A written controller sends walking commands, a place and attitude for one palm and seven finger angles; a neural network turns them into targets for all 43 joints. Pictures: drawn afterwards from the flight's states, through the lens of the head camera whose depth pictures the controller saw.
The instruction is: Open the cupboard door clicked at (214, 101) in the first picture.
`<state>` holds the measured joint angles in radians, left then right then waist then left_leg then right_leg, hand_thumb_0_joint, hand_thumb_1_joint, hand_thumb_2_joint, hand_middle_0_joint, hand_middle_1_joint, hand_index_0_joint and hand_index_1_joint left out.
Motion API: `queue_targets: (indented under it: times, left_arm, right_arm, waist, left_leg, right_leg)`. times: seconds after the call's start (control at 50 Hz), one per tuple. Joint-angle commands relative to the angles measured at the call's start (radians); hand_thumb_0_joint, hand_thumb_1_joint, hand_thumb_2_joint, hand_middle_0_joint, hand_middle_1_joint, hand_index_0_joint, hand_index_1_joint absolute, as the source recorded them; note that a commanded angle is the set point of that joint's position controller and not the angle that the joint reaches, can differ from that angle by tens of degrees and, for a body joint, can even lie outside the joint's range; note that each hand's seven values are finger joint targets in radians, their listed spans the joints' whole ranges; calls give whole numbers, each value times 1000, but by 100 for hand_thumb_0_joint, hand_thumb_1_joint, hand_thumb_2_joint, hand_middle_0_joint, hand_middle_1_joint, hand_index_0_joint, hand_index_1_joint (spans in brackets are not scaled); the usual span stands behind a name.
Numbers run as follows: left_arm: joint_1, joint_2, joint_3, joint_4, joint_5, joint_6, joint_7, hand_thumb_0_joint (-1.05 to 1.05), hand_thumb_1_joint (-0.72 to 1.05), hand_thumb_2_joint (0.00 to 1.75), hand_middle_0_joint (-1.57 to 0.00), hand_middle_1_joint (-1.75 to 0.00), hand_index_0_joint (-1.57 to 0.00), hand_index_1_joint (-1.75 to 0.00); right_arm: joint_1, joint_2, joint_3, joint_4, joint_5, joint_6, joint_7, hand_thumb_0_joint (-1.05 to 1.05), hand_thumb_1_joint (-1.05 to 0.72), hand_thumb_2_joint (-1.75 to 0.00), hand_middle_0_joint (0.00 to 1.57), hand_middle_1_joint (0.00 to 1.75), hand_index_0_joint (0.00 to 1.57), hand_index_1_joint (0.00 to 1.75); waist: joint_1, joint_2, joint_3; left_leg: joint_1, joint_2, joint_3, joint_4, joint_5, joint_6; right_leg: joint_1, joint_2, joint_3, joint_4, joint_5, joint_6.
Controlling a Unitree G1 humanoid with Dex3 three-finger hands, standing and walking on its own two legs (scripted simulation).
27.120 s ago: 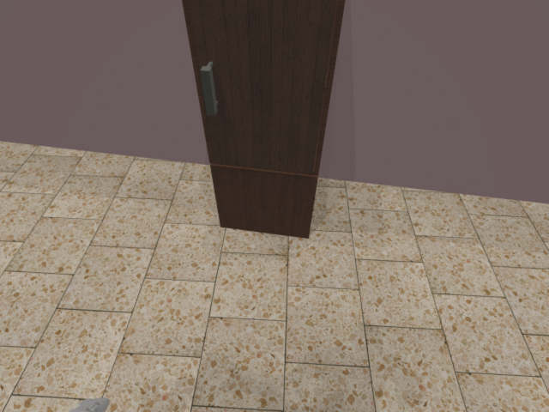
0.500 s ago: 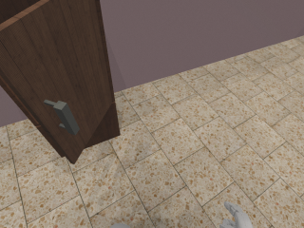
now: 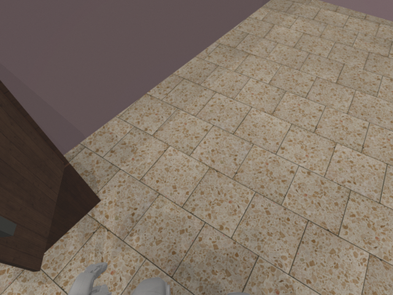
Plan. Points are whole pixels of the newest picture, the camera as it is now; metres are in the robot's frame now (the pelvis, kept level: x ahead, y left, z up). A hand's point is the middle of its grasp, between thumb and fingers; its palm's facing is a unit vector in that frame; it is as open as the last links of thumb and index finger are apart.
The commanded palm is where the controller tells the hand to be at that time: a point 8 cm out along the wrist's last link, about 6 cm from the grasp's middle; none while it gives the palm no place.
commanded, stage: walk to a spot facing it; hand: left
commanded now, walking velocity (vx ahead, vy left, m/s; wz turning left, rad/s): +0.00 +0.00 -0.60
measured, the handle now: out of the picture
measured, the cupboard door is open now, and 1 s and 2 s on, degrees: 45 45 45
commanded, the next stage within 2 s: turn to face it in 1.64 s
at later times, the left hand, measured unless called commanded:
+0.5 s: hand (160, 243) +0.25 +0.10 -0.16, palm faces -0.37 -0.91 -0.19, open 7.4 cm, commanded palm none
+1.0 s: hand (179, 216) +0.33 +0.06 -0.19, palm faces -0.41 -0.90 -0.17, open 7.4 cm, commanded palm none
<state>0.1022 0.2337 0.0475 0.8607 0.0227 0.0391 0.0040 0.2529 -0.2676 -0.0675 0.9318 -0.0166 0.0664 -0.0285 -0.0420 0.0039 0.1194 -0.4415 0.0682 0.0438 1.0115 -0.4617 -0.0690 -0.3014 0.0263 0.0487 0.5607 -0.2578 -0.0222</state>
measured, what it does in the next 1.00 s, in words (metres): walks ahead, turning right: left foot, then right foot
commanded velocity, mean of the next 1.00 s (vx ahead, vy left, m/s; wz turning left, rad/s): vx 0.33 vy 0.00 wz -0.43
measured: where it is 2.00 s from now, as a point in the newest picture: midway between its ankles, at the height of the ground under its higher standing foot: (277, 202)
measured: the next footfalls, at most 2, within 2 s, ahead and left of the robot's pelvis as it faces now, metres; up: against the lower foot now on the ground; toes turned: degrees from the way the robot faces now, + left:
left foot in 0.14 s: +0.06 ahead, +0.13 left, +0.00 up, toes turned -2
right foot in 0.50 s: +0.13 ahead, -0.17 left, +0.00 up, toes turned -26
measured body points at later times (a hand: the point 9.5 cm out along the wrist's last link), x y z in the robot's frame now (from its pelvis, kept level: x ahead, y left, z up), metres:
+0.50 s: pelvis +0.08 -0.04 -0.01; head +0.12 -0.07 +0.44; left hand +0.27 +0.15 -0.14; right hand -0.06 -0.25 -0.15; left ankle +0.03 +0.13 -0.73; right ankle +0.09 -0.16 -0.73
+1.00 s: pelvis +0.27 -0.12 -0.01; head +0.31 -0.12 +0.44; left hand +0.35 +0.11 -0.17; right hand +0.28 -0.39 -0.13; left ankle +0.38 -0.06 -0.73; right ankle +0.11 -0.15 -0.68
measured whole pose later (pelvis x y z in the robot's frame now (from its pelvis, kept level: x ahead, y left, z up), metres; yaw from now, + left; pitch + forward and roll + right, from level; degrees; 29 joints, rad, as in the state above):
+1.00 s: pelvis +0.27 -0.12 -0.01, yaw -30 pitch +0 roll +0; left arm 0.36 0.19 0.06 1.08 0.01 -0.03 -0.01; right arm 0.10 -0.17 -0.04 0.90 -0.05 -0.07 0.00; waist 0.04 -0.04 0.07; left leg -0.40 0.06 0.11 0.64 -0.21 0.03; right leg -0.23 0.04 0.01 0.95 -0.49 -0.05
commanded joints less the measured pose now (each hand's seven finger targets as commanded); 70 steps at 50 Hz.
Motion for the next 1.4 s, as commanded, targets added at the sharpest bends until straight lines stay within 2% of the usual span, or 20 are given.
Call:
queue_targets:
  times: [0.0,0.08,0.12,0.14,0.22,0.4,0.46,0.48,0.5,0.6,0.8,0.88,0.92,0.94,1.0,1.08,1.28,1.3,1.34,1.38]
  left_arm:
    - [27,206,63,-55,8,-8,10,0,90,90,-20,-30,-20,-30]
    - [-11,163,58,-67,-3,-3,-6,0,90,90,-20,-30,-20,-30]
    - [-63,63,38,-139,-9,-5,-28,0,90,90,-20,-30,-20,-30]
    - [-110,92,53,-149,5,-17,-43,0,90,90,-20,-30,-20,-30]
    - [-47,43,48,-79,12,-25,-72,0,90,90,-20,-30,-20,-30]
    - [-123,6,30,-71,7,-38,-79,0,90,90,-20,-30,-20,-30]
    - [163,83,55,26,10,-59,-65,0,90,90,-20,-30,-20,-30]
    - [346,210,92,77,13,-72,-47,0,90,90,-20,-30,-20,-30]
    - [424,286,108,103,-12,-68,-31,0,90,90,-20,-30,-20,-30]
    - [134,105,52,46,0,-85,-3,0,90,90,-20,-30,-20,-30]
    - [227,108,47,127,-1,-111,-8,0,90,90,-20,-30,-20,-30]
    - [198,100,48,131,-8,-108,-4,0,90,90,-20,-30,-20,-30]
    - [259,24,33,103,-19,-109,-21,0,90,90,-20,-30,-20,-30]
    - [200,46,34,78,-7,-116,-19,0,90,90,-20,-30,-20,-30]
    - [118,25,35,86,7,-100,-33,0,90,90,-20,-30,-20,-30]
    - [142,-26,24,101,10,-66,-46,0,90,90,-20,-30,-20,-30]
    - [81,13,27,96,11,-74,-48,0,90,90,-20,-30,-20,-30]
    - [208,58,39,138,12,-86,-43,0,90,90,-20,-30,-20,-30]
    - [464,241,84,211,-6,-98,-16,0,90,90,-20,-30,-20,-30]
    - [343,162,64,190,-12,-93,3,0,90,90,-20,-30,-20,-30]
  right_arm:
    - [30,-30,-2,-80,7,-38,2,0,-90,-90,20,30,20,30]
    - [161,-63,-2,-55,-2,-65,-4,0,-90,-90,20,30,20,30]
    - [266,-232,-31,-47,-32,-81,-20,0,-90,-90,20,30,20,30]
    - [227,-224,-32,-58,-29,-89,-15,0,-90,-90,20,30,20,30]
    - [133,-105,2,-63,-21,-115,-11,0,-90,-90,20,30,20,30]
    - [241,-103,-7,0,-26,-117,6,0,-90,-90,20,30,20,30]
    - [163,-104,-5,-13,-12,-114,17,0,-90,-90,20,30,20,30]
    - [118,-36,12,-53,11,-119,30,0,-90,-90,20,30,20,30]
    - [4,-27,15,-112,12,-120,23,0,-90,-90,20,30,20,30]
    - [15,-1,-2,-20,-12,-86,27,0,-90,-90,20,30,20,30]
    - [-163,15,0,-78,-4,-112,47,0,-90,-90,20,30,20,30]
    - [13,-32,-12,-13,-12,-129,31,0,-90,-90,20,30,20,30]
    - [286,-215,-48,48,-36,-138,12,0,-90,-90,20,30,20,30]
    - [276,-197,-38,41,-27,-124,9,0,-90,-90,20,30,20,30]
    - [112,-57,-3,6,-22,-138,8,0,-90,-90,20,30,20,30]
    - [117,-38,4,43,-13,-156,6,0,-90,-90,20,30,20,30]
    - [182,-55,7,112,-19,-124,22,0,-90,-90,20,30,20,30]
    - [179,-46,13,114,-11,-126,25,0,-90,-90,20,30,20,30]
    - [118,18,24,50,12,-138,30,0,-90,-90,20,30,20,30]
    - [9,-3,6,51,9,-135,22,0,-90,-90,20,30,20,30]
  waist:
    - [40,-146,-140]
    - [-26,-107,-151]
    - [-75,324,-85]
    - [-63,208,-45]
    - [11,139,-52]
    - [-34,170,-59]
    - [119,34,-172]
    - [202,-250,-281]
    - [225,-336,-254]
    - [41,-117,-88]
    - [67,-114,-53]
    - [-35,-32,-91]
    - [-98,336,-304]
    - [-95,208,-258]
    - [-10,131,-70]
    - [37,106,-113]
    - [68,84,-80]
    - [127,9,-143]
    - [215,-348,-291]
    - [164,-211,-181]
  left_leg:
    - [53,-29,5,-190,25,4]
    - [337,-21,-13,-554,80,33]
    - [406,424,-572,-882,-350,220]
    - [302,456,-600,-915,-339,262]
    - [318,256,-155,-824,64,162]
    - [331,288,87,-737,298,159]
    - [161,206,219,-343,467,87]
    - [-152,95,271,-21,193,38]
    - [-342,14,131,218,-186,24]
    - [-165,101,-10,103,131,6]
    - [-98,22,15,-293,239,26]
    - [300,-28,40,-510,285,61]
    - [694,399,-514,-695,153,235]
    - [599,447,-597,-744,90,289]
    - [296,338,-362,-819,80,215]
    - [291,254,-58,-821,349,186]
    - [243,211,101,-662,361,139]
    - [163,155,153,-467,451,107]
    - [-267,-23,157,138,-171,45]
    - [-332,66,-14,280,-15,52]
  right_leg:
    - [59,-221,262,-186,216,-164]
    - [-155,-123,268,-150,-287,-86]
    - [-468,60,-42,349,-384,25]
    - [-443,-34,16,491,-293,15]
    - [-408,-89,-58,563,-64,42]
    - [-175,-70,-190,138,-86,20]
    - [296,-14,-199,-51,-34,-47]
    - [600,-283,190,-162,-174,-151]
    - [599,-455,522,-294,-24,-239]
    - [129,-283,166,-355,4,-170]
    - [228,-257,138,-311,228,-172]
    - [76,-181,77,-78,335,-115]
    - [-278,31,-101,536,-273,-26]
    - [-343,-6,-16,691,-303,-40]
    - [-380,-120,2,773,-82,-20]
    - [-297,-143,-50,534,6,8]
    - [84,-51,-208,3,60,-19]
    - [295,-58,-167,-37,32,-51]
    - [664,-488,472,-264,46,-242]
    - [485,-443,342,-266,199,-224]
